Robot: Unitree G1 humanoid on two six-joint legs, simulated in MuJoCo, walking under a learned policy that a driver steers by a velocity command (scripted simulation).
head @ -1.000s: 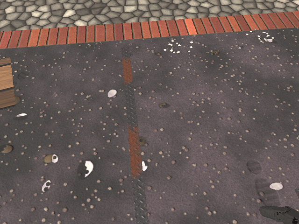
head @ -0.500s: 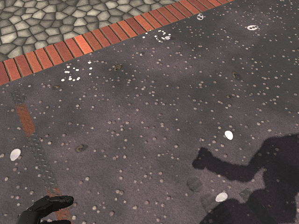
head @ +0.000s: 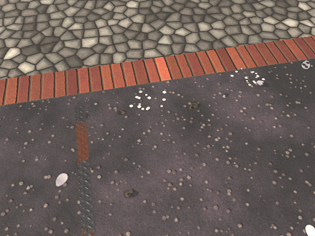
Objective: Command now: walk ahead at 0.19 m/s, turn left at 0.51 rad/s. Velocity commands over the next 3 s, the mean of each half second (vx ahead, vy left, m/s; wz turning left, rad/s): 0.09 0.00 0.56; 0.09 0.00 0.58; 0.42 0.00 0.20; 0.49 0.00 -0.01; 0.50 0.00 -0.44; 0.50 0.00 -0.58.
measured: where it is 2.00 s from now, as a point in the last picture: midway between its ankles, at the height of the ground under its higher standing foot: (96, 225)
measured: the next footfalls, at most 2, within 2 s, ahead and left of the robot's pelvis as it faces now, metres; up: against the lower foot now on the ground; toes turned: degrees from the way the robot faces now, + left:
right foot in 0.50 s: +0.22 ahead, -0.13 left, +0.00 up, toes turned +25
left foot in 0.92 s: +0.06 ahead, +0.08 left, +0.00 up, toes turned +36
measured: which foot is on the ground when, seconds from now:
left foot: down 0.00-0.50, up 0.52-0.90, down 0.92-1.00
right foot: down 0.00-0.02, up 0.04-0.48, down 0.50-0.92, up 0.94-1.00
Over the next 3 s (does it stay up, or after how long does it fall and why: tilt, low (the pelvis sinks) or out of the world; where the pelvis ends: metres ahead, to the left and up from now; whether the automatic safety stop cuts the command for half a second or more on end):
stays up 1.00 0.60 0.00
